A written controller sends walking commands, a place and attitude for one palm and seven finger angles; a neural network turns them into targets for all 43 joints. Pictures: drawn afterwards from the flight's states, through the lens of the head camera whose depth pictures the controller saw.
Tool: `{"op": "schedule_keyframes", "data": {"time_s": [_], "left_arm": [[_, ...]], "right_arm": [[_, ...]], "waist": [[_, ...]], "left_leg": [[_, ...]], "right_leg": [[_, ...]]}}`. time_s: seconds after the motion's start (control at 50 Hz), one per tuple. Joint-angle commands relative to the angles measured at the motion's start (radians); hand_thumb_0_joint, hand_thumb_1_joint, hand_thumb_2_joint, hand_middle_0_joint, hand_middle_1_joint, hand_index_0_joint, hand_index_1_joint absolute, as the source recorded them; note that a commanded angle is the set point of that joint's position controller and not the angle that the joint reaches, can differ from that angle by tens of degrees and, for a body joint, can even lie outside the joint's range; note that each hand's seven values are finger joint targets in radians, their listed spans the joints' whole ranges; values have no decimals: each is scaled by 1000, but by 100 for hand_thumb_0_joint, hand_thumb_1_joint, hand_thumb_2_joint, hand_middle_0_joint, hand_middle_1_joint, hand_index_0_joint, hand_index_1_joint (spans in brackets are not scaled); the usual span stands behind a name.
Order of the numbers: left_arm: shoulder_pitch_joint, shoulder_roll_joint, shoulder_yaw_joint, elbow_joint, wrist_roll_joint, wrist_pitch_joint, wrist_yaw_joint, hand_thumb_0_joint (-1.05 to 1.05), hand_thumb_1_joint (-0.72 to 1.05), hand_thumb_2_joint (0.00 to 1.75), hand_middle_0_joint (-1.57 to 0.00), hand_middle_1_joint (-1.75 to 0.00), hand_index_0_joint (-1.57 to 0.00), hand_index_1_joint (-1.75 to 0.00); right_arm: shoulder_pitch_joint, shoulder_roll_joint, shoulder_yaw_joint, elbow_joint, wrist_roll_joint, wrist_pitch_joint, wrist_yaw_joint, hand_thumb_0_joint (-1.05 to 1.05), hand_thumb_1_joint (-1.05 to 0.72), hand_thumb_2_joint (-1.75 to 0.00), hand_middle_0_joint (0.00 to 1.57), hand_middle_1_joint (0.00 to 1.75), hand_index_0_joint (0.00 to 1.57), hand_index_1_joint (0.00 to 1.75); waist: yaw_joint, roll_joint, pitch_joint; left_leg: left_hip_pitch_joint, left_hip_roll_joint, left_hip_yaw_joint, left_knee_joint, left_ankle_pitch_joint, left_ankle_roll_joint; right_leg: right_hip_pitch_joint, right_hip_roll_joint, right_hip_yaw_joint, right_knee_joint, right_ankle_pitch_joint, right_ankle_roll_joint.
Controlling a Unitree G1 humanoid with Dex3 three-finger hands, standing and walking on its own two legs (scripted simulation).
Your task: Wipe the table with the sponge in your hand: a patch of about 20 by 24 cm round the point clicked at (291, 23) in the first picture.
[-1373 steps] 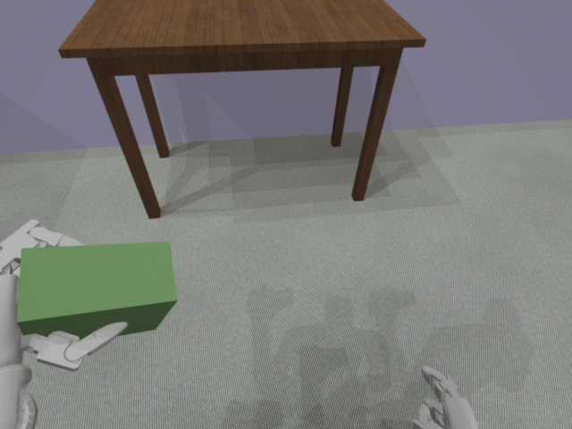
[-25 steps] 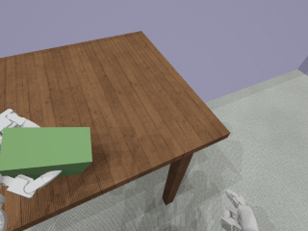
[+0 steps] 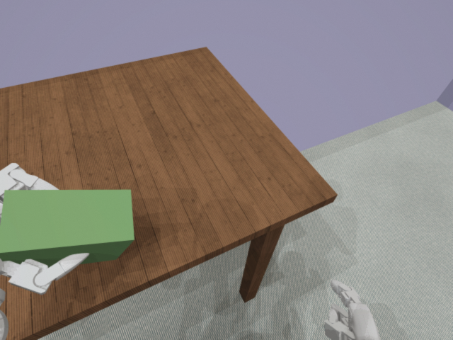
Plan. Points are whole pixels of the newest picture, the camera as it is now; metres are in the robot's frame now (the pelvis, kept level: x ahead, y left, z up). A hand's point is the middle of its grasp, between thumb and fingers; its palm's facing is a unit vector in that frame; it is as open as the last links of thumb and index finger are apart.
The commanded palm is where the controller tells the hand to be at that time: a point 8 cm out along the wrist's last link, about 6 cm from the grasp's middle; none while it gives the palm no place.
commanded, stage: shuffle to correct the standing spot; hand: left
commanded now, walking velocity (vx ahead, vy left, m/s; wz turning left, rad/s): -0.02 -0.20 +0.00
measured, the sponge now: (89, 230) +0.23 +0.20 +0.14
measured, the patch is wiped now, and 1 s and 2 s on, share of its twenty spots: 0.00 0.00 0.00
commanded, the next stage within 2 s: none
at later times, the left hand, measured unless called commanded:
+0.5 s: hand (49, 229) +0.22 +0.24 +0.16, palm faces +0.34 -0.85 -0.39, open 10.1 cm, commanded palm +0.16 +0.28 +0.18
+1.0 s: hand (52, 228) +0.22 +0.24 +0.16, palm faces +0.34 -0.85 -0.40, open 10.1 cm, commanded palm +0.17 +0.28 +0.18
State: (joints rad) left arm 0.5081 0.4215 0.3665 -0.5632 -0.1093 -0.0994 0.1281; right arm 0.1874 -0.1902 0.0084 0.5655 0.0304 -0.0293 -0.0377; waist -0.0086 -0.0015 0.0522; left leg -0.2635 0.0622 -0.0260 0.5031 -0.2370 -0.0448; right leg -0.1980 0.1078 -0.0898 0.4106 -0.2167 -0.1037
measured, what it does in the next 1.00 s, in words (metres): stands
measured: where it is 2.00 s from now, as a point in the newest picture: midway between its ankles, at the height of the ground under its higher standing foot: outside the picture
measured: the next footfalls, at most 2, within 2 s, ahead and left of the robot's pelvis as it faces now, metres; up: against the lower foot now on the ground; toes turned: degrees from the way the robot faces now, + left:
none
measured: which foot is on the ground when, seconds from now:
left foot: down 0.00-1.00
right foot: down 0.00-1.00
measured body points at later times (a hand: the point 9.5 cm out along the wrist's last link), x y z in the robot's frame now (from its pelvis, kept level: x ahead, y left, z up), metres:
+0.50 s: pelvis +0.00 +0.00 +0.00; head +0.03 +0.00 +0.45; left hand +0.19 +0.28 +0.18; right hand +0.17 -0.23 -0.09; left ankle +0.02 +0.15 -0.74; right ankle +0.00 -0.05 -0.74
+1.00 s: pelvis +0.01 +0.00 +0.00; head +0.03 +0.00 +0.45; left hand +0.20 +0.28 +0.18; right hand +0.18 -0.23 -0.09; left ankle +0.02 +0.15 -0.74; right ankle +0.00 -0.05 -0.74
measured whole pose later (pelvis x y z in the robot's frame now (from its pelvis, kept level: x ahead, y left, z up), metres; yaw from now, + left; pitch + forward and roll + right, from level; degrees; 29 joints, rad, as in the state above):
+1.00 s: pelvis +0.01 +0.00 +0.00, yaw +0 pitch +0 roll -1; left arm 0.51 0.41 0.35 -0.55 -0.11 -0.08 0.13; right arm 0.17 -0.20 0.01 0.57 0.03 -0.02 -0.04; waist 0.00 0.01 0.05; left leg -0.26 0.07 -0.03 0.52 -0.26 -0.05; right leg -0.19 0.11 -0.10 0.43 -0.24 -0.12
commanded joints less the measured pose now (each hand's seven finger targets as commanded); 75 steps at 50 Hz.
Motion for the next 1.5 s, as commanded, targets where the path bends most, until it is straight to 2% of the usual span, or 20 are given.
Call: {"op": "schedule_keyframes", "data": {"time_s": [0.0,0.1,0.12,0.2,0.22,0.34,0.46,0.5,0.52,0.7,0.72,0.78,0.9,1.02,1.1,1.2,1.22,1.28,1.32,1.48], "left_arm": [[-34,145,114,-181,-3,-57,12,0,10,130,-120,-160,-120,-160],[-77,145,104,-205,-2,-56,22,0,10,130,-120,-160,-120,-160],[-63,148,101,-207,-4,-57,26,0,10,130,-120,-160,-120,-160],[-83,146,107,-201,0,-55,26,0,10,130,-120,-160,-120,-160],[-68,143,97,-204,-2,-57,27,0,10,130,-120,-160,-120,-160],[-38,128,96,-179,-1,-54,22,0,10,130,-120,-160,-120,-160],[-61,139,100,-193,-1,-51,21,0,10,130,-120,-160,-120,-160],[-58,145,108,-187,-2,-50,22,0,10,130,-120,-160,-120,-160],[-46,141,95,-197,-4,-51,24,0,10,130,-120,-160,-120,-160],[-58,144,106,-197,0,-52,22,0,10,130,-120,-160,-120,-160],[-38,142,99,-195,-2,-53,22,0,10,130,-120,-160,-120,-160],[-51,146,106,-203,0,-52,19,0,10,130,-120,-160,-120,-160],[-43,146,109,-183,-5,-47,18,0,10,130,-120,-160,-120,-160],[-31,145,98,-196,-7,-52,25,0,10,130,-120,-160,-120,-160],[-50,146,110,-177,-4,-50,25,0,10,130,-120,-160,-120,-160],[-72,137,94,-179,-2,-48,29,0,10,130,-120,-160,-120,-160],[-62,136,84,-191,-3,-50,30,0,10,130,-120,-160,-120,-160],[-84,140,90,-192,1,-52,32,0,10,130,-120,-160,-120,-160],[-60,142,88,-190,-1,-53,34,0,10,130,-120,-160,-120,-160],[-68,138,91,-191,5,-55,28,0,10,130,-120,-160,-120,-160]], "right_arm": [[-78,-131,-57,-154,0,-48,-7,0,-90,-90,20,30,20,30],[-82,-125,-55,-150,3,-49,-10,0,-90,-90,20,30,20,30],[-94,-122,-50,-142,7,-50,-12,0,-90,-90,20,30,20,30],[-87,-125,-53,-146,0,-46,-10,0,-90,-90,20,30,20,30],[-102,-121,-48,-143,5,-48,-12,0,-90,-90,20,30,20,30],[-90,-125,-46,-152,2,-39,-7,0,-90,-90,20,30,20,30],[-87,-130,-52,-154,3,-38,-7,0,-90,-90,20,30,20,30],[-84,-128,-53,-152,2,-38,-7,0,-90,-90,20,30,20,30],[-98,-124,-50,-147,10,-41,-8,0,-90,-90,20,30,20,30],[-87,-130,-54,-152,1,-38,-8,0,-90,-90,20,30,20,30],[-104,-125,-47,-149,5,-41,-9,0,-90,-90,20,30,20,30],[-89,-130,-54,-153,1,-39,-9,0,-90,-90,20,30,20,30],[-86,-130,-54,-154,2,-35,-8,0,-90,-90,20,30,20,30],[-103,-124,-47,-148,9,-39,-12,0,-90,-90,20,30,20,30],[-92,-129,-52,-151,4,-36,-11,0,-90,-90,20,30,20,30],[-90,-131,-51,-149,5,-37,-9,0,-90,-90,20,30,20,30],[-104,-126,-48,-145,12,-41,-11,0,-90,-90,20,30,20,30],[-97,-129,-48,-151,6,-39,-10,0,-90,-90,20,30,20,30],[-110,-125,-44,-145,9,-42,-12,0,-90,-90,20,30,20,30],[-96,-130,-47,-157,2,-44,-8,0,-90,-90,20,30,20,30]], "waist": [[2,35,-147],[-1,22,-140],[-7,66,-138],[0,46,-132],[-5,80,-131],[2,79,-141],[0,46,-137],[0,26,-151],[-5,57,-151],[2,64,-157],[-2,97,-157],[2,67,-171],[0,34,-167],[-4,79,-145],[3,35,-146],[1,31,-131],[-4,57,-135],[1,39,-113],[-4,76,-120],[3,88,-135]], "left_leg": [[17,96,-65,-31,79,82],[40,69,-52,-1,16,80],[63,67,-51,-7,22,84],[28,81,-65,-20,52,86],[43,81,-71,-34,63,89],[10,103,-87,-55,108,94],[13,86,-70,-30,59,87],[27,77,-56,-3,75,84],[60,71,-53,-2,79,85],[22,101,-87,-32,152,89],[45,102,-86,-44,164,93],[37,110,-89,-29,208,89],[39,90,-63,5,179,79],[53,88,-76,-23,134,84],[27,92,-70,-16,115,83],[28,76,-62,-8,52,80],[59,74,-64,-14,52,83],[24,78,-76,-31,3,84],[47,82,-76,-46,0,88],[1,110,-100,-88,50,90]], "right_leg": [[68,-203,165,-82,168,84],[13,-227,196,-106,109,65],[-10,-224,197,-109,110,61],[28,-217,184,-94,131,73],[17,-209,175,-90,129,71],[75,-192,141,-71,153,83],[54,-205,167,-87,137,78],[56,-219,179,-90,167,75],[25,-219,182,-91,167,65],[84,-199,151,-60,198,76],[68,-193,146,-59,201,74],[95,-198,142,-50,241,76],[86,-218,162,-63,269,76],[41,-214,171,-75,203,71],[68,-217,168,-84,196,88],[35,-229,187,-107,145,84],[11,-226,190,-108,139,75],[9,-223,188,-117,73,78],[-3,-215,180,-114,73,74],[71,-191,150,-79,112,79]]}}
